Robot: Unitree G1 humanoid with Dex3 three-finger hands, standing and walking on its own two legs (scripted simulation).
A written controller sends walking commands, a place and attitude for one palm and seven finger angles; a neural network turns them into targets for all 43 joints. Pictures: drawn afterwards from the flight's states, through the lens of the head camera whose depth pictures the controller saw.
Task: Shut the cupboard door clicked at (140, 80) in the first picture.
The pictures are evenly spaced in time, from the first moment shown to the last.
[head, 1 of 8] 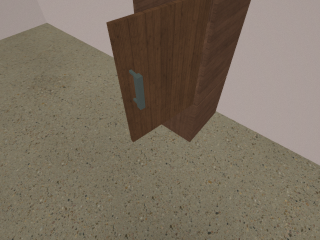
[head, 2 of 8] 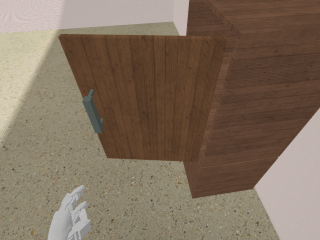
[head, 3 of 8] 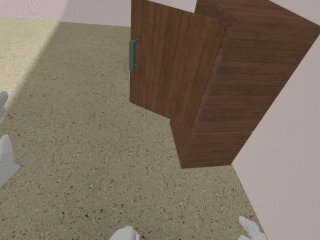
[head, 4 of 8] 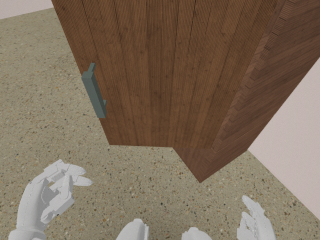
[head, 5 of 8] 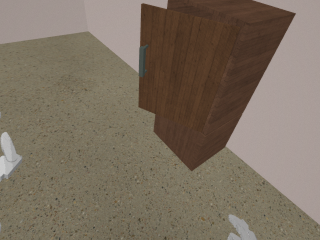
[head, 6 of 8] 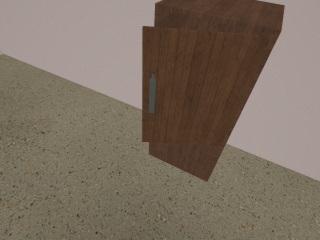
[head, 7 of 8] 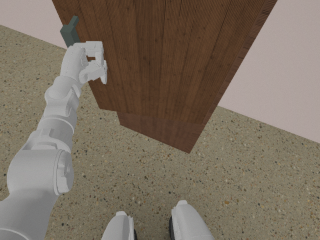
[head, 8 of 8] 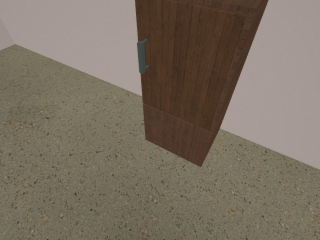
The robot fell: no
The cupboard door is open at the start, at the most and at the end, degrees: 79 79 0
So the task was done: yes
